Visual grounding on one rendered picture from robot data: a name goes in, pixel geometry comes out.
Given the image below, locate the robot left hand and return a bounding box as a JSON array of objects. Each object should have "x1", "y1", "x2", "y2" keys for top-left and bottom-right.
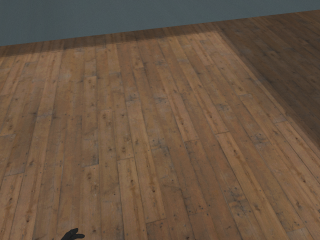
[{"x1": 61, "y1": 228, "x2": 85, "y2": 240}]

